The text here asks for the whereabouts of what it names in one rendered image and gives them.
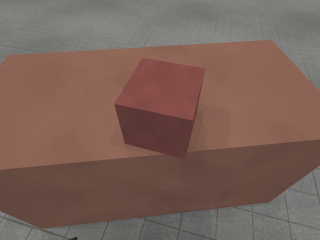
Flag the pedestal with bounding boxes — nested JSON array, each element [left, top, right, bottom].
[[0, 40, 320, 229]]

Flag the carton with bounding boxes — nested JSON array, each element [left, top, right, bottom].
[[114, 58, 206, 159]]

